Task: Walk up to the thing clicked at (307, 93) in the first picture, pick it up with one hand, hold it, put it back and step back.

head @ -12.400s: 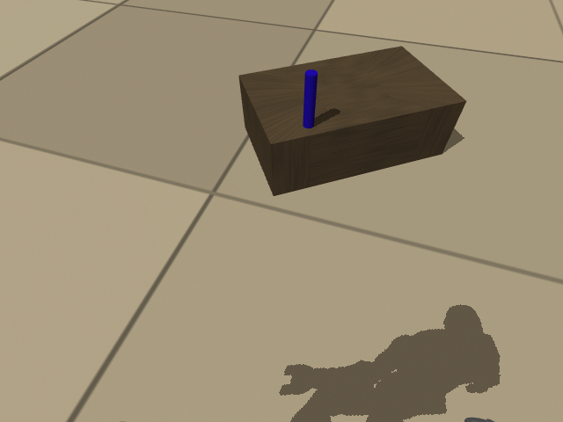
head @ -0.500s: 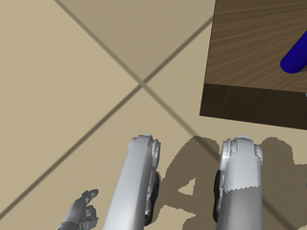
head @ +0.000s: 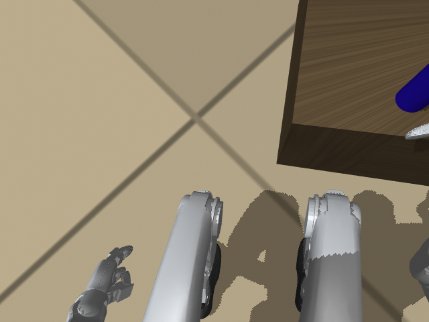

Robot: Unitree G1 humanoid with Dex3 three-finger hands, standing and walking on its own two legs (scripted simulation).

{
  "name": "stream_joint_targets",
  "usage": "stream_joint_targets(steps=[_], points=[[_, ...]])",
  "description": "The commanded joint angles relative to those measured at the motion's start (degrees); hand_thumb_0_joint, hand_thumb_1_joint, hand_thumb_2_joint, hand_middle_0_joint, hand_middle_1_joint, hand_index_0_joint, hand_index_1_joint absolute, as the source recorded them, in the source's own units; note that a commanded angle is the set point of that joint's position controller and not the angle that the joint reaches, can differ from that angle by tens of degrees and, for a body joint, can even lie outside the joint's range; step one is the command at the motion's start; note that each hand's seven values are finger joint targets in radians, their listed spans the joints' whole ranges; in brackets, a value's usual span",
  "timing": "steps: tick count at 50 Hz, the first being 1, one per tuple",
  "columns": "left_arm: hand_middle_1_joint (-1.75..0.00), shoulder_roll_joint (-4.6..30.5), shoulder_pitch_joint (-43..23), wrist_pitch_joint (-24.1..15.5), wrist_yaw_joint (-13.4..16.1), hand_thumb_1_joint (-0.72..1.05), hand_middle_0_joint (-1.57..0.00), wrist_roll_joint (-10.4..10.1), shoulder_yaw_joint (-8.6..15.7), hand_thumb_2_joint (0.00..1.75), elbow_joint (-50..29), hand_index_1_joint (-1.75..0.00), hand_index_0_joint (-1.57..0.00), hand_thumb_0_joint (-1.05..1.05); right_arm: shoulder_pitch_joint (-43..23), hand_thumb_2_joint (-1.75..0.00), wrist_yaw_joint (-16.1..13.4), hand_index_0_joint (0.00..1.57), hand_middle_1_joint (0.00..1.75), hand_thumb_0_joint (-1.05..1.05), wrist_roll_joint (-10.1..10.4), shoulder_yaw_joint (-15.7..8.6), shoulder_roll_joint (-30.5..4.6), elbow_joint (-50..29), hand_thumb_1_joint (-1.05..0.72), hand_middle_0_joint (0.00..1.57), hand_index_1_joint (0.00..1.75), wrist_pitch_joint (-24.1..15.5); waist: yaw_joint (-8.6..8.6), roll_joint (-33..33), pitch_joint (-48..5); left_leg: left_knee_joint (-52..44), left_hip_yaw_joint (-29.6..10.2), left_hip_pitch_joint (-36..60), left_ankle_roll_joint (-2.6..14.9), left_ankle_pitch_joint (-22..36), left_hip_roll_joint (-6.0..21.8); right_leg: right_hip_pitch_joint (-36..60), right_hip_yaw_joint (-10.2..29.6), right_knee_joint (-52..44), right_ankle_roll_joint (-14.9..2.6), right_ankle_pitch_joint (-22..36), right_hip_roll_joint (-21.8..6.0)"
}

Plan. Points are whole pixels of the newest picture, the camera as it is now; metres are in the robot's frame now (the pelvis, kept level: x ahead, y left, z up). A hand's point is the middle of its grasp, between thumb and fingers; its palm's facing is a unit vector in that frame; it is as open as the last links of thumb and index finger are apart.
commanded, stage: close in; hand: right
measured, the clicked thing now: out of the picture +0.48 -0.31 +0.06
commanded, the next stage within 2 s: close in 0.14 s
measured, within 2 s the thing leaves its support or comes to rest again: leaves its support in 1.32 s
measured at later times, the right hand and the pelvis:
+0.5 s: hand out of the picture +0.46 -0.31 +0.01, palm faces +0.25 +0.97 -0.01, open 16.4 cm; pelvis -0.01 -0.01 +0.00, yaw +0 degrees
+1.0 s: hand out of the picture +0.48 -0.31 +0.01, palm faces +0.27 +0.96 -0.01, open 7.5 cm; pelvis +0.00 +0.00 +0.00, yaw +0 degrees
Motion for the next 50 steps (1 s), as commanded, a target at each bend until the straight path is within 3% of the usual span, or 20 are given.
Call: stream_joint_targets(steps=[1, 8, 12, 14, 15, 19, 20, 22, 24, 27, 30, 32, 35, 38, 39, 41, 44, 45, 47, 50], points=[[-0.3, 10.6, 9.0, -0.3, 0.8, 0.91, -0.2, 0.1, 4.2, 0.87, -2.8, -0.29, -0.21, 0.0, -15.1, -0.03, -0.9, 0.06, 0.05, 0.0, 0.9, -3.1, -19.0, -13.0, 0.54, 0.06, 0.05, -3.1, -1.7, -10.3, -40.5, -18.8, 1.2, 22.3, 1.74, 17.6, -0.1, 28.7, -8.0, -9.2, -5.95, 9.8, 0.3], [-0.3, 10.5, 7.7, -0.3, 0.9, 0.91, -0.2, -0.3, 4.6, 0.87, -3.2, -0.29, -0.21, 0.0, -14.7, -0.04, -1.4, 0.06, 0.06, 0.0, 0.9, -0.3, -15.0, -13.1, 0.61, 0.06, 0.06, -2.6, -0.62, -9.7, -35.5, -18.8, 2.2, 17.3, 2.21, 13.3, -0.3, 28.0, -7.5, -10.7, -6.02, 5.6, 0.5], [-0.31, 10.6, 8.6, -0.4, 1.0, 0.91, -0.2, -0.2, 4.6, 0.87, -3.0, -0.3, -0.21, 0.0, -16.7, -0.04, -2.0, 0.05, 0.06, 0.0, 0.8, 0.0, -15.5, -13.4, 0.61, 0.06, 0.06, -2.8, -0.29, -10.1, -36.0, -18.9, 2.5, 17.1, 2.37, 12.6, -0.2, 28.9, -7.4, -11.0, -6.0, 5.0, 0.6], [-0.31, 10.5, 8.3, -0.6, 1.1, 0.89, -0.2, -0.3, 4.5, 0.89, -2.9, -0.31, -0.2, 0.0, -16.4, 0.0, -2.3, 0.19, 0.1, 0.0, 0.7, 1.5, -14.0, -12.1, 0.58, 0.19, 0.1, -2.9, 0.17, -9.9, -34.2, -19.1, 2.6, 15.7, 2.41, 11.5, -0.1, 28.7, -7.4, -11.0, -5.96, 4.0, 0.6], [-0.3, 10.5, 8.8, -0.6, 0.9, 0.9, -0.2, -0.1, 4.3, 0.89, -2.8, -0.3, -0.2, 0.0, -15.9, -0.02, -2.6, 0.26, 0.14, 0.0, 0.5, 0.3, -15.4, -10.7, 0.59, 0.27, 0.14, -2.9, -0.05, -8.9, -34.4, -19.0, 2.4, 17.1, 2.24, 12.5, -0.2, 27.7, -7.5, -10.4, -6.08, 4.8, 0.6], [-0.3, 11.1, 8.8, -0.6, 1.0, 0.9, -0.2, 0.0, 4.1, 0.89, -2.5, -0.3, -0.2, 0.0, -18.6, -0.07, -3.0, 0.47, 0.26, 0.0, 0.0, 0.6, -16.0, -11.9, 0.61, 0.47, 0.27, -3.8, -0.37, -13.1, -34.2, -17.4, 3.7, 12.4, 2.92, 9.6, -0.2, 30.5, -7.2, -11.9, -5.69, 2.5, 0.9], [-0.3, 11.1, 8.6, -0.6, 0.9, 0.9, -0.2, 0.1, 4.0, 0.89, -2.7, -0.29, -0.2, 0.0, -16.9, -0.08, -3.2, 0.49, 0.28, 0.0, -0.3, 0.9, -15.4, -9.7, 0.6, 0.49, 0.29, -3.5, -0.41, -12.2, -33.5, -17.4, 3.8, 12.5, 2.95, 9.6, -0.3, 30.4, -7.2, -12.0, -5.68, 2.6, 0.9], [-0.3, 11.2, 8.6, -0.4, 0.9, 0.9, -0.2, 0.1, 4.0, 0.88, -3.1, -0.29, -0.2, 0.0, -19.4, -0.08, -3.7, 0.54, 0.3, 0.0, -0.4, 0.1, -17.2, -13.6, 0.61, 0.54, 0.3, -4.0, -0.99, -13.2, -36.1, -17.7, 3.5, 13.8, 2.85, 9.6, -0.1, 31.3, -7.5, -12.0, -5.67, 2.5, 1.0], [-0.3, 11.1, 8.8, -0.4, 0.9, 0.9, -0.19, 0.2, 4.1, 0.89, -3.0, -0.29, -0.2, 0.0, -21.6, -0.11, -3.9, 0.62, 0.36, 0.0, -0.3, 0.6, -16.7, -14.4, 0.59, 0.62, 0.37, -3.9, -0.47, -14.7, -37.1, -17.7, 3.5, 14.2, 2.89, 9.1, -0.1, 31.2, -7.5, -12.4, -5.58, 1.8, 1.1], [-0.3, 11.2, 9.3, -0.3, 1.1, 0.9, -0.19, -0.1, 4.1, 0.89, -2.8, -0.29, -0.2, 0.0, -19.6, -0.17, -4.4, 0.73, 0.45, 0.0, -0.5, 0.2, -16.9, -11.7, 0.55, 0.73, 0.45, -3.4, -0.27, -12.5, -36.6, -17.9, 3.5, 14.8, 2.72, 10.0, -0.2, 30.6, -7.5, -11.8, -5.7, 2.6, 1.1], [-0.29, 11.2, 10.0, -0.1, 1.1, 0.9, -0.19, 0.0, 3.9, 0.89, -2.6, -0.29, -0.2, 0.0, -19.2, -0.26, -4.7, 0.81, 0.54, 0.0, -0.3, 0.3, -16.5, -11.2, 0.48, 0.81, 0.54, -3.1, 0.35, -11.3, -37.7, -17.9, 3.3, 17.0, 2.33, 14.3, -0.2, 30.7, -7.5, -10.3, -5.9, 6.4, 0.9], [-0.3, 11.3, 10.0, 0.1, 1.1, 0.89, -0.19, -0.2, 4.0, 0.89, -2.5, -0.29, -0.19, 0.0, -18.4, -0.31, -5.0, 0.85, 0.58, 0.0, -0.5, -0.4, -17.4, -10.4, 0.41, 0.85, 0.58, -2.7, -0.3, -11.5, -36.7, -17.8, 3.3, 16.6, 2.44, 13.6, -0.2, 29.9, -7.6, -10.8, -5.85, 5.9, 0.9], [-0.29, 11.0, 9.6, 0.3, 1.0, 0.89, -0.19, -0.2, 3.9, 0.89, -2.7, -0.29, -0.19, 0.0, -19.4, -0.4, -5.0, 0.93, 0.67, 0.0, -0.7, 0.8, -16.3, -11.4, 0.31, 0.93, 0.68, -2.9, -0.25, -11.7, -36.1, -17.8, 3.1, 15.4, 2.62, 12.9, -0.2, 29.9, -7.5, -10.9, -5.96, 5.5, 0.8], [-0.29, 11.3, 10.1, 0.3, 1.0, 0.89, -0.19, -0.2, 4.0, 0.89, -2.5, -0.29, -0.19, 0.0, -19.7, -0.52, -4.8, 1.01, 0.79, 0.0, -0.5, 1.1, -15.7, -11.7, 0.2, 1.01, 0.79, -2.9, 0.31, -12.5, -36.9, -17.5, 3.5, 15.4, 2.58, 13.9, -0.1, 31.3, -7.2, -10.9, -5.81, 6.4, 0.9], [-0.29, 11.1, 10.2, 0.4, 0.8, 0.89, -0.19, -0.2, 4.0, 0.89, -2.4, -0.29, -0.19, 0.0, -17.6, -0.56, -4.6, 1.03, 0.81, 0.0, -0.6, 1.5, -14.5, -8.4, 0.17, 1.03, 0.82, -2.5, 0.56, -11.5, -35.6, -17.3, 3.5, 15.3, 2.57, 14.5, -0.1, 30.7, -7.2, -10.7, -5.85, 7.0, 0.8], [-0.29, 11.3, 10.4, 0.5, 0.8, 0.89, -0.19, -0.1, 3.9, 0.89, -2.3, -0.29, -0.19, 0.0, -19.8, -0.63, -4.7, 1.09, 0.89, 0.0, -0.7, 0.2, -17.3, -10.6, 0.09, 1.09, 0.89, -3.0, 0.43, -11.7, -36.2, -17.6, 3.4, 16.1, 2.44, 14.4, -0.1, 29.6, -7.2, -10.4, -5.94, 6.7, 0.8], [-0.29, 11.0, 10.3, 0.6, 0.9, 0.89, -0.19, -0.2, 3.7, 0.88, -2.5, -0.29, -0.19, 0.0, -20.9, -0.73, -5.0, 1.15, 0.97, 0.0, -0.3, 0.0, -17.3, -11.5, -0.01, 1.15, 0.97, -2.9, 0.66, -10.8, -37.5, -18.4, 2.8, 18.5, 2.09, 15.1, -0.1, 28.9, -7.5, -9.8, -6.09, 7.0, 0.8], [-0.29, 11.1, 10.1, 0.6, 0.8, 0.89, -0.19, -0.2, 3.7, 0.88, -2.6, -0.29, -0.19, 0.0, -19.2, -0.76, -5.0, 1.17, 1.0, 0.0, -0.1, -0.9, -17.2, -10.9, -0.06, 1.18, 1.0, -2.9, 0.19, -10.0, -37.1, -18.1, 3.2, 18.4, 2.12, 15.1, -0.1, 29.0, -7.4, -10.1, -6.1, 7.2, 0.9], [-0.29, 10.9, 9.9, 0.9, 0.8, 0.9, -0.19, -0.2, 3.7, 0.88, -2.7, -0.29, -0.19, 0.0, -19.9, -0.85, -5.1, 1.24, 1.08, 0.0, -0.5, -0.3, -17.9, -12.0, -0.18, 1.25, 1.08, -2.9, -0.43, -12.1, -38.5, -17.7, 2.8, 18.0, 2.4, 15.5, -0.2, 30.6, -7.7, -10.3, -5.89, 7.9, 0.7], [-0.29, 10.7, 10.2, 1.0, 0.8, 0.9, -0.19, 0.1, 3.6, 0.87, -2.5, -0.28, -0.2, 0.0, -19.9, -0.93, -5.2, 1.3, 1.15, 0.0, -1.0, -0.2, -17.6, -11.1, -0.31, 1.31, 1.15, -2.8, 0.44, -10.6, -36.7, -18.5, 2.6, 18.6, 2.09, 15.1, -0.3, 28.0, -7.6, -9.8, -6.06, 6.9, 0.7]])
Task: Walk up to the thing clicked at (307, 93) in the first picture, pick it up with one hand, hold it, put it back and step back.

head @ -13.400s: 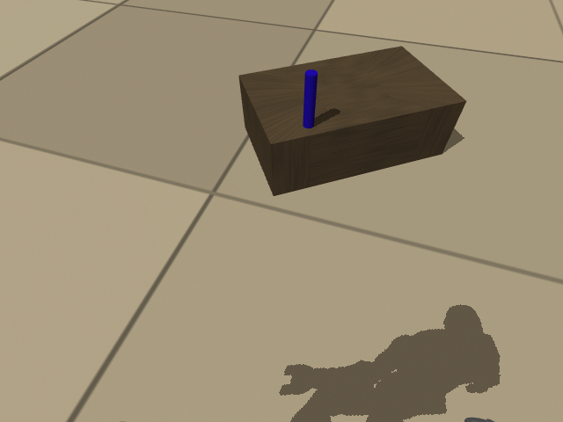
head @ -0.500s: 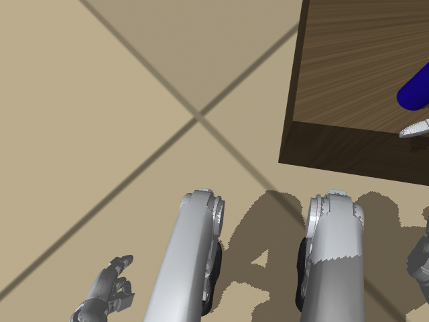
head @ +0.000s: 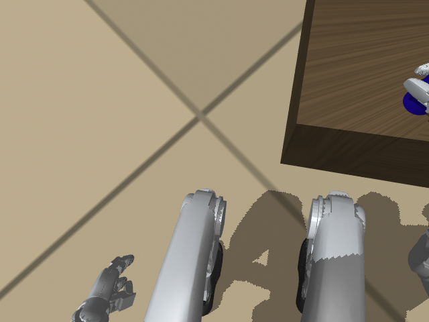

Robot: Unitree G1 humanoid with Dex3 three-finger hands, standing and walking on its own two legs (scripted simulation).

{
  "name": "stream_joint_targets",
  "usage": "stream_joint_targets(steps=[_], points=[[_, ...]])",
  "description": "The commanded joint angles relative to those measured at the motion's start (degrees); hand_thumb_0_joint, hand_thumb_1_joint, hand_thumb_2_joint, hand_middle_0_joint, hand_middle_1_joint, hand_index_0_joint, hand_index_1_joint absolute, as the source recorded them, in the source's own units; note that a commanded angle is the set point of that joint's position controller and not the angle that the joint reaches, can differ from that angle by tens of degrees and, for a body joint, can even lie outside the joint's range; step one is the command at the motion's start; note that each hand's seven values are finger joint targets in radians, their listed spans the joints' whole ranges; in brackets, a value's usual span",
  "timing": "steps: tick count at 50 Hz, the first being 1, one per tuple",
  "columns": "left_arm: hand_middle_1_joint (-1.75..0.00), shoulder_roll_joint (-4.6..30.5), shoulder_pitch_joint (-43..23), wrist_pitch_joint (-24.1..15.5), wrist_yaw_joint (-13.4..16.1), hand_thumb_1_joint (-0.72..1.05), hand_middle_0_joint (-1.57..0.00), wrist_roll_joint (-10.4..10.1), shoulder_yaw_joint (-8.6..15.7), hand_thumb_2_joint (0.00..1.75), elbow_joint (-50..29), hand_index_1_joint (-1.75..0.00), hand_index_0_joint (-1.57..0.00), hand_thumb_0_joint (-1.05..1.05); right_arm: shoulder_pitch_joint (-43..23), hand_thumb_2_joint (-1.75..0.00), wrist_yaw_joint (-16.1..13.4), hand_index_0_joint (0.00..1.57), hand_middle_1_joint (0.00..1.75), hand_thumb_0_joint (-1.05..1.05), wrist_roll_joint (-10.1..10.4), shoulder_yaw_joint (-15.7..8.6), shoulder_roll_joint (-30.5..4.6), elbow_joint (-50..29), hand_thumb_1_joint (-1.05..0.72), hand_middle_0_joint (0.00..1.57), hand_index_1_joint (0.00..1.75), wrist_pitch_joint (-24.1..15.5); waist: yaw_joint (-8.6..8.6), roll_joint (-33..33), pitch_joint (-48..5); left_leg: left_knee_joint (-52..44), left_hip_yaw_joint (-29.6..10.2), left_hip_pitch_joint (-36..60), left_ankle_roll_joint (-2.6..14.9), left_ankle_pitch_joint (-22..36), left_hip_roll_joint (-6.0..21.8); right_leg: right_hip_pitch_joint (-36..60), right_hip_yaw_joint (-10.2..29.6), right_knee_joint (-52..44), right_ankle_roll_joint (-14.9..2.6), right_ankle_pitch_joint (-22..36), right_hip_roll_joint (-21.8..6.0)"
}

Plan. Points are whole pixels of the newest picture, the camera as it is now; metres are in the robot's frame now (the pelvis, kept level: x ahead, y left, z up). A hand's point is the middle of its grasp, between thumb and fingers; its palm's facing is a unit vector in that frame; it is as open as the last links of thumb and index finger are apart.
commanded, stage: settle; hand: right
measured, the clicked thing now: out of the picture +0.47 -0.31 +0.06
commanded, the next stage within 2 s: lift in 1.34 s
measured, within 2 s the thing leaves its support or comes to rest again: leaves its support in 0.32 s
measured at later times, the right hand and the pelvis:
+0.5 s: hand out of the picture +0.46 -0.32 +0.06, palm faces +0.31 +0.95 -0.03, open 6.8 cm; pelvis +0.00 +0.00 +0.04, yaw -1 degrees
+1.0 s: hand out of the picture +0.47 -0.33 +0.10, palm faces +0.31 +0.95 -0.02, open 6.8 cm; pelvis +0.01 -0.01 +0.09, yaw -2 degrees
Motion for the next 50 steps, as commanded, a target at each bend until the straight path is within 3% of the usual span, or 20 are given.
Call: stream_joint_targets(steps=[1, 2, 4, 5, 8, 9, 10, 12, 13, 17, 20, 21, 23, 28, 31, 34, 41, 45, 47, 50], points=[[-0.29, 11.4, 8.1, -0.7, 1.0, 0.9, -0.19, 0.1, 4.0, 0.87, -2.5, -0.28, -0.2, 0.0, -16.6, -0.99, -0.5, 1.34, 1.21, 0.0, 0.6, -2.1, -17.7, -9.6, -0.33, 1.34, 1.21, -3.4, -0.54, -10.0, -35.7, -18.1, 2.6, 17.8, 2.49, 14.0, -0.2, 27.3, -7.8, -9.6, -6.05, 6.0, 0.5], [-0.29, 11.6, 8.1, -0.7, 1.1, 0.9, -0.19, 0.1, 3.9, 0.87, -2.7, -0.28, -0.19, 0.0, -16.8, -1.07, -0.7, 1.36, 1.29, 0.0, 0.8, -3.5, -19.4, -10.7, -0.35, 1.36, 1.29, -3.5, -1.17, -10.1, -36.3, -18.1, 2.4, 17.9, 2.58, 13.7, -0.3, 27.2, -7.8, -9.6, -6.1, 5.9, 0.5], [-0.3, 11.6, 8.3, -0.5, 1.0, 0.89, -0.2, 0.1, 4.1, 0.89, -3.0, -0.3, -0.2, 0.0, -17.7, -1.22, -0.5, 1.34, 1.37, 0.0, 1.1, -3.0, -18.3, -13.8, -0.4, 1.32, 1.37, -3.8, -1.26, -12.3, -38.2, -17.4, 3.0, 18.3, 2.74, 14.3, -0.3, 29.3, -7.5, -10.5, -5.78, 6.6, 0.6], [-0.3, 11.7, 8.3, -0.4, 0.9, 0.89, -0.2, -0.1, 4.2, 0.89, -3.1, -0.29, -0.2, 0.0, -14.0, -1.26, -0.4, 1.34, 1.37, 0.0, 0.8, -2.4, -17.1, -9.0, -0.45, 1.32, 1.37, -3.0, -1.25, -10.4, -37.3, -17.5, 3.2, 18.1, 2.75, 14.5, -0.4, 29.7, -7.5, -10.8, -5.86, 7.0, 0.5], [-0.3, 11.9, 8.4, -0.4, 1.1, 0.89, -0.2, -0.2, 4.6, 0.88, -3.4, -0.29, -0.2, 0.0, -18.3, -1.35, -0.3, 1.37, 1.44, 0.0, 0.7, -3.1, -20.1, -16.7, -0.54, 1.35, 1.44, -3.3, -1.72, -13.9, -40.9, -17.8, 3.1, 19.0, 2.86, 15.2, -0.2, 32.7, -7.4, -11.6, -5.64, 7.6, 0.6], [-0.29, 11.4, 7.7, -0.4, 1.1, 0.89, -0.2, -0.5, 4.5, 0.88, -3.4, -0.29, -0.2, 0.0, -16.2, -1.37, -0.3, 1.4, 1.47, 0.0, 0.9, -1.9, -17.7, -13.2, -0.55, 1.37, 1.47, -2.7, -1.5, -12.0, -39.3, -18.4, 2.9, 18.5, 2.79, 14.6, -0.3, 32.4, -7.7, -11.7, -5.77, 7.0, 0.5], [-0.3, 11.5, 8.0, -0.4, 1.3, 0.89, -0.2, -0.5, 4.9, 0.88, -3.5, -0.29, -0.2, 0.0, -19.6, -1.4, -0.4, 1.4, 1.48, 0.0, 0.9, -2.6, -19.8, -19.2, -0.54, 1.37, 1.48, -3.1, -1.67, -13.6, -41.5, -18.4, 2.6, 19.5, 2.82, 14.3, -0.2, 32.3, -7.6, -11.8, -5.8, 6.5, 0.5], [-0.29, 11.4, 7.5, -0.6, 1.5, 0.89, -0.19, -0.8, 4.7, 0.88, -3.4, -0.29, -0.2, 0.0, -17.8, -1.4, -0.8, 1.43, 1.5, 0.0, 1.3, -2.9, -19.5, -18.0, -0.55, 1.41, 1.5, -2.6, -2.13, -12.9, -40.4, -19.2, 2.6, 19.3, 2.84, 13.5, -0.2, 32.6, -7.8, -12.5, -5.73, 5.9, 0.5], [-0.29, 11.6, 7.6, -0.6, 1.6, 0.89, -0.2, -0.9, 5.2, 0.88, -3.4, -0.29, -0.2, 0.0, -21.1, -1.43, -1.1, 1.43, 1.52, 0.0, 1.6, -3.4, -20.4, -23.6, -0.52, 1.4, 1.52, -2.8, -2.82, -15.9, -43.2, -19.2, 2.5, 19.1, 3.11, 13.0, 0.0, 35.4, -7.9, -13.6, -5.45, 5.8, 0.7], [-0.3, 11.6, 7.5, -0.9, 2.1, 0.89, -0.2, -1.7, 6.0, 0.88, -3.4, -0.29, -0.2, 0.0, -19.5, -1.49, -2.1, 1.48, 1.58, 0.0, 1.8, -2.6, -18.7, -23.7, -0.55, 1.44, 1.58, -1.3, -2.3, -15.1, -42.8, -21.2, 2.5, 20.2, 3.09, 12.9, 0.1, 38.0, -7.9, -16.0, -5.48, 5.5, 0.8], [-0.29, 11.0, 8.5, -1.0, 2.5, 0.89, -0.19, -2.1, 6.1, 0.88, -3.1, -0.29, -0.2, 0.0, -17.6, -1.51, -2.7, 1.51, 1.61, 0.0, 1.5, -1.8, -18.0, -23.6, -0.59, 1.48, 1.61, -0.4, -2.48, -13.7, -43.4, -23.2, 1.8, 22.3, 2.92, 14.6, 0.1, 40.1, -8.4, -17.0, -5.53, 7.1, 0.7], [-0.29, 10.7, 8.2, -1.1, 2.6, 0.89, -0.19, -2.1, 6.2, 0.88, -2.8, -0.29, -0.2, 0.0, -17.3, -1.51, -2.5, 1.51, 1.61, 0.0, 1.5, -0.3, -15.7, -22.5, -0.57, 1.48, 1.61, -0.1, -1.61, -13.9, -41.8, -23.3, 2.0, 21.5, 2.97, 14.6, 0.2, 39.9, -8.3, -17.4, -5.54, 7.0, 0.8], [-0.29, 10.4, 8.7, -1.4, 2.7, 0.89, -0.19, -2.3, 6.3, 0.88, -2.6, -0.29, -0.2, 0.0, -17.1, -1.47, -2.6, 1.52, 1.59, 0.0, 1.8, -0.5, -15.5, -22.2, -0.55, 1.49, 1.59, 0.2, -1.07, -12.2, -41.1, -24.7, 1.6, 23.5, 2.65, 16.5, 0.3, 39.1, -8.2, -17.5, -5.89, 8.2, 0.8], [-0.29, 10.4, 8.3, -1.9, 2.7, 0.89, -0.2, -2.7, 6.3, 0.88, -2.6, -0.29, -0.2, 0.0, -15.4, -1.47, -2.1, 1.52, 1.58, 0.0, 1.7, -0.4, -15.2, -17.6, -0.54, 1.49, 1.58, 0.6, -0.91, -10.4, -34.2, -27.0, 1.4, 21.7, 2.96, 12.5, 0.7, 36.9, -8.3, -20.5, -6.14, 4.5, 1.1], [-0.29, 10.7, 8.0, -2.3, 2.6, 0.88, -0.2, -3.0, 6.4, 0.89, -3.0, -0.29, -0.2, 0.0, -14.0, -1.47, -1.8, 1.52, 1.58, 0.0, 1.6, -0.4, -15.0, -15.7, -0.53, 1.49, 1.59, 0.7, -1.33, -11.0, -34.5, -27.3, 1.9, 21.0, 3.19, 11.3, 0.8, 39.7, -7.8, -22.5, -5.97, 4.0, 1.3], [-0.29, 10.4, 8.4, -2.3, 2.5, 0.89, -0.19, -2.9, 6.5, 0.88, -3.5, -0.28, -0.2, 0.0, -15.0, -1.45, -1.5, 1.52, 1.58, 0.0, 2.0, -1.3, -16.2, -18.0, -0.52, 1.48, 1.58, 0.0, -2.22, -11.2, -38.2, -27.9, 1.2, 24.9, 3.04, 14.9, 1.0, 41.7, -8.1, -22.6, -6.06, 7.7, 1.3], [-0.29, 10.0, 8.7, -2.3, 2.6, 0.9, -0.19, -2.9, 6.7, 0.87, -3.5, -0.28, -0.2, 0.0, -19.0, -1.48, -1.7, 1.51, 1.6, 0.0, 1.9, -0.4, -16.1, -22.2, -0.53, 1.48, 1.6, -1.0, -2.07, -13.2, -42.6, -30.1, 0.4, 28.7, 2.78, 18.4, 1.3, 47.5, -8.4, -24.1, -5.96, 11.2, 1.4], [-0.29, 11.1, 8.2, -2.4, 2.8, 0.89, -0.19, -3.1, 7.2, 0.88, -3.5, -0.29, -0.2, 0.0, -18.7, -1.49, -2.2, 1.52, 1.6, 0.0, 1.6, 0.1, -15.3, -20.5, -0.55, 1.48, 1.6, -0.8, -1.78, -14.7, -39.4, -31.0, 0.9, 25.5, 3.12, 14.9, 1.3, 49.0, -8.1, -26.3, -5.59, 8.5, 1.6], [-0.29, 11.0, 9.0, -2.5, 2.7, 0.89, -0.2, -3.1, 7.3, 0.88, -3.2, -0.29, -0.2, 0.0, -18.4, -1.49, -2.4, 1.5, 1.6, 0.0, 1.3, 0.6, -13.9, -19.4, -0.53, 1.47, 1.6, -0.6, -1.24, -14.0, -39.2, -31.1, 1.2, 25.7, 3.03, 16.2, 1.4, 50.2, -7.7, -26.9, -5.6, 9.9, 1.6], [-0.29, 10.0, 9.1, -2.2, 2.5, 0.89, -0.19, -3.1, 6.6, 0.88, -3.5, -0.29, -0.2, 0.0, -17.1, -1.5, -2.7, 1.51, 1.62, 0.0, 1.1, -0.4, -15.6, -19.3, -0.52, 1.48, 1.62, -0.3, -1.95, -13.2, -39.9, -32.0, 0.8, 27.3, 2.92, 17.9, 1.4, 50.9, -8.0, -26.7, -5.87, 12.1, 1.4]])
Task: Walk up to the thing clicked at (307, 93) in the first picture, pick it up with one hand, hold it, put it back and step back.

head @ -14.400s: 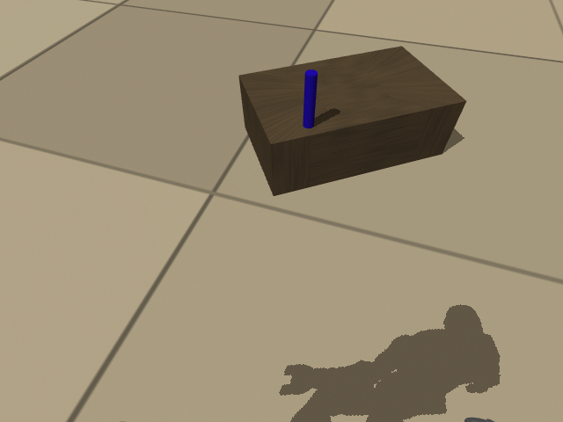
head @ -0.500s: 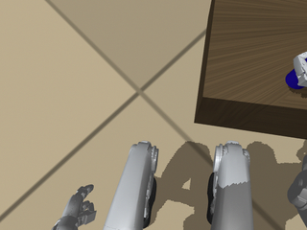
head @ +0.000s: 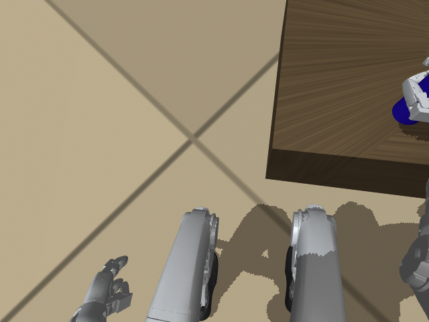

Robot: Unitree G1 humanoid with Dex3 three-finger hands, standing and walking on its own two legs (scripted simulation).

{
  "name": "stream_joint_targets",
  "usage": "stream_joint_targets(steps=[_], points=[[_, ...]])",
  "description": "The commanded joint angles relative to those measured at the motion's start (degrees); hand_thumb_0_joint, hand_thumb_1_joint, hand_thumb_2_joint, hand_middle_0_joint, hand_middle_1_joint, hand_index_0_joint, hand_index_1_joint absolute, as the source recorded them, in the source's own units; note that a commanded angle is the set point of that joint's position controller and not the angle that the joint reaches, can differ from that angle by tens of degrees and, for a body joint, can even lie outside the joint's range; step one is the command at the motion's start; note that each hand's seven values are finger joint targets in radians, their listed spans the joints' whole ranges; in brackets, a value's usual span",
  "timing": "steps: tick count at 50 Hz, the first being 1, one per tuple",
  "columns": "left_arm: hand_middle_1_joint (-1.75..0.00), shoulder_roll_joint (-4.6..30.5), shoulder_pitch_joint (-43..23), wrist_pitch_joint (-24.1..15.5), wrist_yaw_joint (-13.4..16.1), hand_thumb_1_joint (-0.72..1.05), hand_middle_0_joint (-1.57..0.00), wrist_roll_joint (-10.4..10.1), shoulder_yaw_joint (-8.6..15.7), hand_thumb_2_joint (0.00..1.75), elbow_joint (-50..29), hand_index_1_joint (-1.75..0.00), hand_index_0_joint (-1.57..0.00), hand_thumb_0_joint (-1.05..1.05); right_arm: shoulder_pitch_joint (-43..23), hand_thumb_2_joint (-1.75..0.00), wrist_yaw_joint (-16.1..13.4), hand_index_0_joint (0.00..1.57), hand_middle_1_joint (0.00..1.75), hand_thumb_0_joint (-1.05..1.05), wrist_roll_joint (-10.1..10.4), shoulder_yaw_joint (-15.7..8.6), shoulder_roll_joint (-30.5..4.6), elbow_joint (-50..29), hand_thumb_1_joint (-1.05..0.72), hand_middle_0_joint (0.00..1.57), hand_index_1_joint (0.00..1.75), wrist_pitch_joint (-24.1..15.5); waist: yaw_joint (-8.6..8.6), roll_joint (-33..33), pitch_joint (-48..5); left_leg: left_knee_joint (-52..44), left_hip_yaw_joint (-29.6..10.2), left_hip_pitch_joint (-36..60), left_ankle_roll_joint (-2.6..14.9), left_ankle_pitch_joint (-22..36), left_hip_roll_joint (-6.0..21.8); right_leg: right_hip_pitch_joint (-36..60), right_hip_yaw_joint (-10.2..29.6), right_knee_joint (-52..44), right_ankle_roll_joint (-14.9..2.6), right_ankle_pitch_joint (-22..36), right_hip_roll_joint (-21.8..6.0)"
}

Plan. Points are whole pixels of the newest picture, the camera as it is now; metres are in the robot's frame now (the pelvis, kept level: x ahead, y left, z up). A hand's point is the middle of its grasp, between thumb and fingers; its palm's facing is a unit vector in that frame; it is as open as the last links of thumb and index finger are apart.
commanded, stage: settle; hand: right
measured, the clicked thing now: out of the picture +0.47 -0.31 +0.06
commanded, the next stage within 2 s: lift in 0.34 s
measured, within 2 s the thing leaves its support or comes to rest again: neither
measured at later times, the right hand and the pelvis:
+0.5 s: hand out of the picture +0.47 -0.31 +0.04, palm faces +0.27 +0.96 -0.01, open 6.8 cm; pelvis +0.01 -0.01 +0.03, yaw +0 degrees
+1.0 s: hand out of the picture +0.43 -0.29 +0.12, palm faces +0.28 +0.96 -0.01, open 6.8 cm; pelvis +0.02 -0.01 +0.10, yaw -3 degrees
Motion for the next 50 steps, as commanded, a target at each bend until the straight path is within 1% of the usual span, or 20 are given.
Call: stream_joint_targets(steps=[1, 7, 16, 19, 23, 25, 26, 27, 30, 31, 33, 36, 37, 38, 39, 42, 43, 44, 49, 50], points=[[-0.29, 11.5, 7.7, -0.9, 0.8, 0.89, -0.19, -0.1, 4.5, 0.88, -3.4, -0.29, -0.2, 0.0, -20.4, -1.52, -0.3, 1.53, 1.63, 0.0, 1.5, -2.4, -17.0, -13.9, -0.53, 1.49, 1.63, -4.8, -0.84, -12.6, -37.0, -15.5, 2.2, 12.2, 3.42, 17.1, -0.6, 36.8, -4.3, -11.7, -4.82, 11.7, 1.3], [-0.29, 10.5, 8.2, -0.7, 0.6, 0.89, -0.19, -0.3, 4.1, 0.88, -3.7, -0.28, -0.2, 0.0, -19.4, -1.47, -0.2, 1.5, 1.59, 0.0, 1.3, -2.8, -17.6, -12.4, -0.51, 1.47, 1.59, -4.8, -0.47, -9.2, -38.1, -17.6, 1.7, 16.6, 2.89, 19.9, -0.5, 36.2, -4.5, -11.9, -5.37, 13.5, 1.3], [-0.29, 11.5, 7.5, -0.6, 0.4, 0.9, -0.19, 0.0, 4.9, 0.87, -4.5, -0.29, -0.2, 0.0, -22.4, -1.47, -0.6, 1.47, 1.58, 0.0, 0.8, -1.9, -17.2, -16.4, -0.52, 1.44, 1.58, -5.9, -0.89, -14.6, -38.7, -18.2, 1.9, 14.9, 3.53, 16.7, -0.1, 40.3, -4.2, -14.9, -4.7, 11.5, 1.7], [-0.29, 10.3, 8.4, -0.3, 0.3, 0.9, -0.19, -0.1, 4.1, 0.87, -3.9, -0.29, -0.2, 0.0, -20.7, -1.51, -1.3, 1.48, 1.61, 0.0, 0.8, -2.8, -17.1, -15.1, -0.53, 1.44, 1.61, -5.8, -1.38, -13.9, -38.1, -18.2, 2.3, 13.8, 3.57, 17.4, -0.3, 42.4, -3.7, -15.5, -4.71, 13.8, 1.5], [-0.3, 10.0, 8.1, -0.4, 0.2, 0.91, -0.19, -0.2, 4.2, 0.87, -4.1, -0.28, -0.21, 0.0, -20.4, -1.44, -1.4, 1.47, 1.55, 0.0, 0.6, -1.1, -15.1, -13.8, -0.44, 1.45, 1.55, -6.0, -0.34, -12.1, -37.0, -19.0, 2.3, 14.7, 3.39, 17.7, -0.1, 41.4, -3.7, -15.7, -4.91, 13.1, 1.6], [-0.3, 10.2, 7.9, -0.3, 0.2, 0.89, -0.2, -0.2, 4.3, 0.88, -4.5, -0.29, -0.21, 0.0, -20.6, -1.41, -1.7, 1.44, 1.51, 0.0, 0.5, -1.9, -16.7, -16.2, -0.45, 1.42, 1.51, -6.4, -1.2, -12.9, -38.2, -19.6, 2.0, 16.1, 3.54, 17.0, 0.0, 41.6, -4.0, -16.6, -4.82, 12.1, 1.8], [-0.3, 11.3, 7.8, -0.5, 0.2, 0.9, -0.19, -0.3, 5.1, 0.87, -4.8, -0.28, -0.21, 0.0, -19.4, -1.4, -1.2, 1.43, 1.5, 0.0, 0.6, -0.2, -13.5, -15.0, -0.45, 1.42, 1.5, -6.1, -0.49, -13.1, -38.4, -19.1, 2.4, 15.5, 3.42, 17.8, 0.3, 43.6, -3.5, -16.8, -4.49, 13.4, 1.7], [-0.3, 10.9, 7.9, -0.4, 0.2, 0.89, -0.2, -0.3, 4.7, 0.88, -4.8, -0.29, -0.21, 0.0, -19.8, -1.4, -1.6, 1.43, 1.5, 0.0, 0.7, -1.7, -16.1, -17.9, -0.46, 1.41, 1.5, -6.4, -1.65, -14.7, -39.7, -19.3, 2.3, 15.4, 3.59, 17.7, 0.1, 45.2, -3.5, -17.2, -4.45, 14.2, 1.6], [-0.3, 10.5, 7.9, -0.1, 0.3, 0.9, -0.19, -0.7, 4.7, 0.88, -5.1, -0.28, -0.21, 0.0, -18.0, -1.4, -1.9, 1.43, 1.51, 0.0, 1.0, -0.2, -13.3, -17.7, -0.44, 1.41, 1.51, -5.5, -1.13, -13.5, -39.3, -20.9, 2.4, 17.5, 3.53, 17.8, 0.1, 46.6, -3.4, -18.7, -4.42, 14.3, 1.7], [-0.3, 11.1, 8.2, -0.2, 0.3, 0.9, -0.2, -0.7, 5.2, 0.88, -5.6, -0.28, -0.21, 0.0, -18.5, -1.4, -2.1, 1.43, 1.51, 0.0, 1.2, -1.3, -14.6, -20.7, -0.44, 1.42, 1.51, -5.5, -1.65, -13.4, -41.3, -21.4, 2.2, 19.4, 3.39, 19.8, 0.2, 47.5, -3.6, -18.6, -4.49, 16.1, 1.8], [-0.3, 11.2, 8.2, -0.2, 0.3, 0.9, -0.2, -0.9, 5.3, 0.88, -5.7, -0.28, -0.21, 0.0, -16.4, -1.41, -2.3, 1.44, 1.52, 0.0, 1.3, -0.5, -12.9, -20.3, -0.46, 1.43, 1.52, -4.7, -1.25, -12.9, -41.7, -22.5, 2.4, 20.4, 3.18, 20.7, 0.2, 49.4, -3.6, -19.2, -4.49, 17.2, 1.8], [-0.3, 9.8, 8.0, -0.2, 0.4, 0.9, -0.19, -1.3, 4.6, 0.87, -5.0, -0.28, -0.21, 0.0, -13.1, -1.4, -3.0, 1.45, 1.52, 0.0, 1.6, 0.4, -10.7, -19.8, -0.45, 1.43, 1.52, -4.0, -1.46, -11.3, -36.1, -23.9, 2.3, 20.6, 3.27, 19.4, 0.2, 47.6, -3.6, -21.3, -4.5, 15.3, 1.8], [-0.3, 10.2, 7.5, -0.3, 0.4, 0.9, -0.2, -1.4, 5.2, 0.88, -5.6, -0.28, -0.21, 0.0, -15.1, -1.41, -3.0, 1.45, 1.52, 0.0, 1.8, 1.0, -10.6, -24.3, -0.46, 1.44, 1.52, -4.3, -1.5, -12.9, -38.0, -24.3, 2.0, 22.0, 3.28, 20.4, 0.5, 49.3, -3.7, -22.0, -4.36, 16.1, 1.9], [-0.3, 10.1, 8.4, -0.2, 0.5, 0.9, -0.2, -1.5, 5.0, 0.87, -5.1, -0.28, -0.21, 0.0, -14.1, -1.41, -3.5, 1.45, 1.53, 0.0, 1.5, -0.2, -12.1, -23.5, -0.44, 1.44, 1.53, -3.9, -1.73, -12.1, -38.4, -25.1, 2.2, 22.7, 3.21, 20.4, 0.3, 50.6, -3.5, -22.5, -4.47, 16.4, 1.8], [-0.3, 9.4, 8.2, -0.2, 0.5, 0.9, -0.19, -1.6, 4.7, 0.87, -5.2, -0.28, -0.21, 0.0, -9.9, -1.4, -3.6, 1.45, 1.52, 0.0, 1.6, 1.6, -9.0, -21.3, -0.44, 1.43, 1.52, -3.4, -1.81, -10.3, -36.4, -25.9, 2.2, 23.4, 3.15, 21.2, 0.3, 50.3, -3.9, -22.9, -4.66, 17.3, 1.8], [-0.3, 9.7, 7.1, -0.6, 0.7, 0.9, -0.19, -1.8, 5.2, 0.87, -6.4, -0.28, -0.21, 0.0, -10.0, -1.4, -4.0, 1.44, 1.52, 0.0, 2.3, 2.9, -6.9, -26.2, -0.43, 1.43, 1.52, -3.4, -1.52, -10.5, -36.6, -28.3, 1.7, 26.6, 3.04, 21.6, 0.5, 51.8, -4.5, -24.8, -4.69, 16.4, 2.1], [-0.3, 9.0, 7.7, -0.6, 0.9, 0.9, -0.19, -1.8, 5.2, 0.87, -5.5, -0.28, -0.21, 0.0, -10.6, -1.4, -4.3, 1.45, 1.52, 0.0, 2.1, 2.6, -7.9, -28.2, -0.45, 1.43, 1.52, -3.4, -1.81, -11.7, -37.0, -29.0, 1.6, 27.4, 3.05, 22.3, 0.6, 52.7, -4.7, -25.3, -4.66, 17.1, 2.1], [-0.3, 9.0, 7.2, -0.7, 0.9, 0.91, -0.19, -2.1, 4.9, 0.87, -5.5, -0.28, -0.21, 0.0, -8.0, -1.39, -4.5, 1.44, 1.51, 0.0, 2.3, 3.7, -5.8, -25.2, -0.44, 1.42, 1.51, -2.8, -1.35, -10.0, -33.3, -30.0, 1.8, 26.7, 3.08, 19.9, 0.6, 52.0, -4.5, -26.8, -4.64, 14.4, 2.2], [-0.29, 8.4, 6.6, -1.2, 1.6, 0.9, -0.19, -2.4, 5.1, 0.88, -6.6, -0.28, -0.21, 0.0, -5.3, -1.38, -6.4, 1.43, 1.5, 0.0, 2.6, 5.4, -4.4, -33.0, -0.45, 1.42, 1.5, -2.5, -2.04, -9.4, -33.1, -35.0, 1.1, 34.0, 2.95, 20.4, 0.9, 54.8, -5.3, -31.4, -4.58, 13.0, 2.5], [-0.29, 8.3, 6.4, -1.2, 1.7, 0.89, -0.19, -2.5, 4.9, 0.88, -6.6, -0.28, -0.2, 0.0, -2.9, -1.38, -6.9, 1.43, 1.49, 0.0, 2.7, 5.2, -4.2, -32.1, -0.47, 1.42, 1.49, -2.1, -3.07, -9.8, -32.5, -35.7, 1.0, 34.8, 3.09, 20.1, 0.9, 56.1, -5.4, -32.7, -4.4, 13.2, 2.6]])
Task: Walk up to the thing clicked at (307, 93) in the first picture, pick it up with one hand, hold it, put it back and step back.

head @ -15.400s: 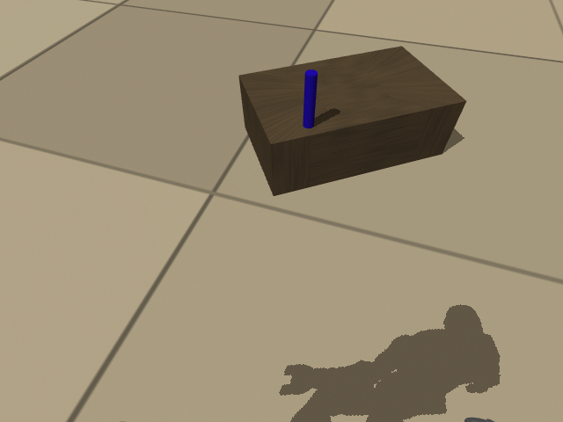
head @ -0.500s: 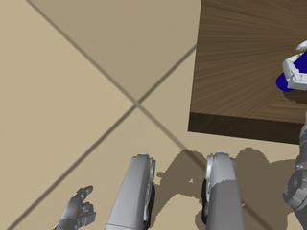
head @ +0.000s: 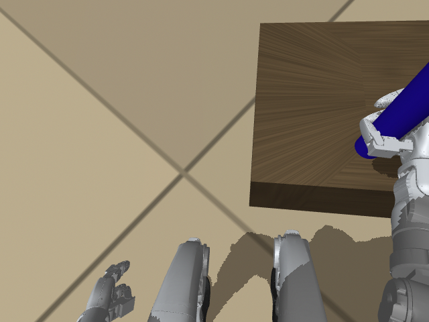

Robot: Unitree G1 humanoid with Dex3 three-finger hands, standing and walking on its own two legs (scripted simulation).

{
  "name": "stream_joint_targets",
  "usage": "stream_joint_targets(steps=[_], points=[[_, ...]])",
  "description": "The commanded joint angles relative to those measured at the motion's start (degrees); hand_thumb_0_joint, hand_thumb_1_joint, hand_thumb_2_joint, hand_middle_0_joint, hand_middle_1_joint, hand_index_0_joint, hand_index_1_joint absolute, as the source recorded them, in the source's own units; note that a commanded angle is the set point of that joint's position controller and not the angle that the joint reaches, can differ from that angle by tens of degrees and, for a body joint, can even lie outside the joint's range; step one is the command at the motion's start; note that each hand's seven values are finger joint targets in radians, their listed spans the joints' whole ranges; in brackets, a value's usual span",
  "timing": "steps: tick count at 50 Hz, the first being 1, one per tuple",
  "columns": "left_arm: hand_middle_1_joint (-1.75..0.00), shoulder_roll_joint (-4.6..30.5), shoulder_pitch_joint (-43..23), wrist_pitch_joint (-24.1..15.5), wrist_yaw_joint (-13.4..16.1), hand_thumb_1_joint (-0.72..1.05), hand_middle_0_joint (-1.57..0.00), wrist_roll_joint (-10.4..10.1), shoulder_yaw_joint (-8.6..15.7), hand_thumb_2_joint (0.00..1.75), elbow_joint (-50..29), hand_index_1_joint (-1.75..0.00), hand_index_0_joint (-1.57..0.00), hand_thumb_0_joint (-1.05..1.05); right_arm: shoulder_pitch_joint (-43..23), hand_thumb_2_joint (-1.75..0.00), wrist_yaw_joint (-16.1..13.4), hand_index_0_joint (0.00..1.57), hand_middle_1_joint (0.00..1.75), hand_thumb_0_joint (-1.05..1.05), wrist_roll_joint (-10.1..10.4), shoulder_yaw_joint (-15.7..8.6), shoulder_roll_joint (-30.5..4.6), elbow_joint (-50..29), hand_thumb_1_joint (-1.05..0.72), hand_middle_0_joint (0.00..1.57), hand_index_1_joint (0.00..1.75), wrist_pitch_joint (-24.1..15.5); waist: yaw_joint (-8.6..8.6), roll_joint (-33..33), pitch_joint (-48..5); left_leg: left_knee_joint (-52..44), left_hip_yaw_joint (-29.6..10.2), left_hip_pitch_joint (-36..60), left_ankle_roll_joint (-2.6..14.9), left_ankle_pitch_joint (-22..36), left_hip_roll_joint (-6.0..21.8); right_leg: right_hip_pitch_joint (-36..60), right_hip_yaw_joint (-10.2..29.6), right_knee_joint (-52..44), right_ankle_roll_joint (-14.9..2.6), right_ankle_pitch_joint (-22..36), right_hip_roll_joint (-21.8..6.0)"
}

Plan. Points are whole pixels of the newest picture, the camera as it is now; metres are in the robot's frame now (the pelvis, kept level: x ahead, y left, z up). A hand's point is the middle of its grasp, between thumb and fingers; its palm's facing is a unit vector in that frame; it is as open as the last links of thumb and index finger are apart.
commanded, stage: lift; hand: right
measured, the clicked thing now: (405, 112) +0.42 -0.27 +0.07
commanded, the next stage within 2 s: hold in 1.18 s
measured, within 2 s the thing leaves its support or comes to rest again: neither
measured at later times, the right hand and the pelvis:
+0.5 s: hand (408, 117) +0.38 -0.23 +0.13, palm faces +0.25 +0.97 -0.01, open 6.8 cm; pelvis +0.02 +0.00 +0.10, yaw -3 degrees
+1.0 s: hand (411, 101) +0.37 -0.21 +0.17, palm faces +0.24 +0.97 +0.01, open 6.8 cm; pelvis +0.04 +0.00 +0.13, yaw -3 degrees
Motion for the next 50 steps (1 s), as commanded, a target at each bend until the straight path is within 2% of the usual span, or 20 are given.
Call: stream_joint_targets(steps=[1, 2, 3, 8, 9, 10, 11, 13, 15, 20, 25, 26, 28, 29, 38, 44, 45, 47, 49, 50], points=[[-0.29, 10.3, 3.8, -2.3, 1.6, 0.89, -0.19, -0.4, 4.3, 0.88, -6.4, -0.28, -0.2, 0.0, -18.0, -1.38, -1.5, 1.42, 1.49, 0.0, 2.1, 0.8, -11.2, -22.5, -0.45, 1.41, 1.49, -4.9, -0.43, -9.7, -33.1, -17.1, 1.5, 14.9, 3.64, 18.0, -0.8, 37.5, -2.6, -15.5, -2.9, 12.3, 1.9], [-0.3, 10.5, 4.7, -2.5, 1.7, 0.89, -0.19, -0.6, 4.5, 0.88, -5.4, -0.28, -0.21, 0.0, -14.6, -1.38, -2.2, 1.43, 1.49, 0.0, 2.0, -0.8, -11.6, -17.9, -0.45, 1.41, 1.49, -4.2, -0.47, -7.7, -30.6, -17.7, 1.9, 14.7, 3.58, 18.1, -1.0, 38.0, -2.4, -16.3, -2.93, 12.8, 1.9], [-0.3, 10.0, 5.0, -2.4, 1.9, 0.89, -0.2, -0.5, 4.5, 0.89, -5.5, -0.29, -0.2, 0.0, -14.9, -1.37, -2.7, 1.42, 1.49, 0.0, 1.9, -0.9, -12.7, -22.6, -0.43, 1.41, 1.49, -4.5, -1.37, -8.3, -31.8, -18.7, 1.5, 17.7, 3.48, 20.6, -1.0, 38.7, -2.9, -16.6, -3.07, 15.1, 1.9], [-0.3, 9.5, 4.9, -3.1, 2.3, 0.89, -0.2, -0.8, 4.4, 0.89, -4.9, -0.29, -0.2, 0.0, -10.4, -1.37, -4.3, 1.41, 1.48, 0.0, 1.7, 3.3, -7.0, -22.0, -0.46, 1.4, 1.48, -3.8, 0.18, -7.5, -24.7, -22.7, 2.1, 19.6, 3.64, 18.6, -0.6, 43.2, -1.8, -23.1, -2.36, 12.9, 1.8], [-0.3, 9.2, 4.4, -3.2, 2.3, 0.88, -0.2, -0.8, 4.3, 0.89, -5.4, -0.29, -0.2, 0.0, -8.8, -1.36, -4.7, 1.4, 1.46, 0.0, 1.6, 2.6, -8.1, -23.0, -0.47, 1.39, 1.46, -3.6, -1.06, -7.1, -23.9, -24.2, 1.7, 21.9, 3.59, 18.7, -0.7, 42.8, -2.6, -23.9, -2.52, 12.9, 2.0], [-0.3, 9.0, 4.5, -3.5, 2.4, 0.88, -0.2, -0.8, 4.3, 0.89, -5.4, -0.29, -0.2, 0.0, -6.5, -1.35, -4.6, 1.4, 1.46, 0.0, 1.7, 4.9, -4.4, -20.6, -0.45, 1.38, 1.46, -3.3, 0.46, -4.7, -21.8, -25.1, 1.9, 22.3, 3.4, 19.0, -0.7, 42.4, -2.7, -24.3, -2.71, 12.9, 2.0], [-0.29, 8.9, 4.2, -3.6, 2.4, 0.87, -0.2, -0.8, 4.1, 0.89, -5.4, -0.29, -0.2, 0.0, -7.2, -1.36, -5.1, 1.41, 1.47, 0.0, 2.0, 2.6, -7.6, -24.2, -0.45, 1.39, 1.47, -3.6, -1.36, -7.1, -21.8, -25.7, 1.5, 23.9, 3.58, 19.2, -0.5, 43.4, -3.0, -25.4, -2.5, 13.4, 2.0], [-0.29, 8.9, 4.1, -3.9, 2.5, 0.87, -0.2, -0.8, 4.1, 0.9, -5.4, -0.3, -0.2, 0.0, -5.7, -1.34, -5.1, 1.39, 1.45, 0.0, 2.0, 5.4, -4.4, -22.7, -0.45, 1.37, 1.45, -3.5, 0.16, -5.1, -19.8, -27.7, 1.6, 25.3, 3.31, 19.4, -0.5, 44.7, -3.2, -26.8, -2.65, 13.2, 2.1], [-0.3, 8.6, 3.9, -4.3, 2.6, 0.88, -0.2, -0.7, 4.1, 0.89, -5.4, -0.29, -0.2, 0.0, -4.7, -1.34, -5.3, 1.4, 1.45, 0.0, 2.1, 5.2, -4.1, -23.5, -0.46, 1.38, 1.45, -3.8, 0.06, -4.6, -18.9, -29.0, 1.2, 27.3, 3.15, 20.8, -0.4, 45.3, -3.6, -27.7, -2.75, 14.3, 2.3], [-0.29, 8.0, 4.5, -4.6, 2.7, 0.88, -0.19, -0.4, 3.9, 0.89, -5.3, -0.29, -0.19, 0.0, -3.9, -1.33, -5.9, 1.4, 1.45, 0.0, 1.9, 5.9, -4.1, -26.2, -0.48, 1.39, 1.45, -5.1, -0.94, -4.7, -20.0, -31.9, 0.6, 33.1, 2.8, 25.6, -0.1, 50.2, -4.3, -30.0, -2.8, 18.9, 2.5], [-0.29, 7.7, 3.6, -5.0, 3.0, 0.89, -0.19, -0.2, 3.7, 0.89, -5.3, -0.29, -0.19, 0.0, -2.8, -1.34, -6.7, 1.41, 1.46, 0.0, 1.7, 6.2, -3.7, -27.4, -0.5, 1.4, 1.46, -6.3, -1.42, -5.4, -17.6, -34.7, 0.6, 35.6, 2.95, 23.8, -0.1, 52.5, -4.6, -33.6, -2.41, 17.3, 2.6], [-0.29, 7.7, 3.7, -5.1, 3.0, 0.89, -0.19, -0.1, 3.8, 0.89, -5.2, -0.29, -0.19, 0.0, 0.2, -1.34, -6.6, 1.42, 1.46, 0.0, 1.5, 8.1, -0.7, -23.5, -0.5, 1.41, 1.46, -6.1, -0.73, -3.9, -16.5, -35.3, 0.8, 35.5, 2.84, 23.9, -0.2, 53.1, -4.6, -34.2, -2.42, 17.3, 2.7], [-0.29, 7.7, 3.9, -5.0, 3.1, 0.89, -0.19, 0.0, 3.8, 0.88, -5.1, -0.29, -0.2, 0.0, -2.7, -1.33, -7.1, 1.41, 1.45, 0.0, 1.3, 6.9, -3.2, -27.3, -0.51, 1.4, 1.45, -6.8, -1.48, -5.3, -17.9, -35.8, 0.6, 36.9, 2.99, 24.5, -0.1, 55.3, -4.6, -35.3, -2.28, 18.1, 2.6], [-0.29, 7.6, 3.3, -5.0, 3.1, 0.89, -0.19, -0.1, 3.6, 0.89, -5.0, -0.29, -0.19, 0.0, -0.8, -1.32, -6.8, 1.39, 1.44, 0.0, 1.3, 8.4, -1.5, -25.6, -0.51, 1.38, 1.44, -6.7, -1.3, -5.5, -16.3, -36.3, 0.9, 36.8, 3.02, 24.1, -0.1, 56.1, -4.5, -36.2, -2.08, 18.2, 2.5], [-0.29, 7.2, 3.6, -5.0, 3.2, 0.9, -0.19, -0.2, 3.6, 0.88, -4.6, -0.28, -0.2, 0.0, 0.3, -1.32, -7.2, 1.4, 1.44, 0.0, 1.7, 9.6, 0.5, -23.8, -0.5, 1.39, 1.44, -6.6, -0.99, -1.8, -12.8, -40.6, 0.1, 41.7, 2.28, 27.2, 0.2, 57.1, -5.4, -38.5, -2.69, 19.8, 2.7], [-0.29, 7.4, 3.9, -5.0, 3.2, 0.9, -0.18, -0.2, 4.0, 0.87, -4.8, -0.28, -0.19, 0.0, 1.8, -1.3, -7.3, 1.39, 1.43, 0.0, 1.4, 8.3, -1.0, -26.4, -0.5, 1.38, 1.43, -7.2, -2.71, -2.0, -15.0, -42.0, -0.3, 45.9, 1.97, 31.2, 0.5, 60.8, -5.9, -39.7, -2.77, 23.7, 2.9], [-0.29, 7.1, 3.9, -5.0, 3.3, 0.91, -0.18, -0.3, 3.8, 0.87, -4.7, -0.27, -0.2, 0.0, 1.9, -1.3, -7.2, 1.39, 1.43, 0.0, 1.4, 9.8, 0.8, -24.8, -0.49, 1.38, 1.43, -7.1, -1.64, -0.4, -13.9, -42.4, -0.3, 45.8, 1.85, 31.6, 0.4, 60.5, -5.9, -39.8, -2.95, 23.7, 3.0], [-0.29, 6.4, 3.2, -5.2, 3.2, 0.9, -0.19, -0.2, 3.4, 0.87, -4.4, -0.28, -0.19, 0.0, 1.5, -1.3, -7.6, 1.39, 1.43, 0.0, 1.7, 10.0, 1.9, -24.5, -0.49, 1.38, 1.43, -7.3, -1.86, -1.5, -11.9, -42.8, -0.2, 45.7, 2.11, 29.9, 0.4, 59.6, -6.0, -41.0, -2.77, 22.3, 3.1], [-0.29, 7.0, 3.6, -5.1, 3.3, 0.9, -0.19, -0.3, 3.8, 0.88, -4.5, -0.28, -0.19, 0.0, -0.5, -1.31, -7.9, 1.4, 1.44, 0.0, 1.4, 8.8, -0.4, -26.6, -0.49, 1.38, 1.44, -7.7, -2.0, -1.6, -13.2, -43.4, -0.7, 46.6, 1.88, 31.1, 0.6, 61.2, -6.2, -40.9, -2.94, 22.9, 3.0], [-0.29, 6.9, 3.3, -5.1, 3.3, 0.9, -0.19, -0.2, 3.7, 0.88, -4.3, -0.28, -0.19, 0.0, 1.7, -1.31, -7.8, 1.39, 1.44, 0.0, 1.2, 9.5, 0.7, -24.4, -0.48, 1.38, 1.44, -7.5, -2.22, -1.0, -12.1, -43.5, -0.4, 46.5, 1.97, 30.4, 0.5, 61.4, -6.2, -41.4, -2.85, 22.6, 3.0]])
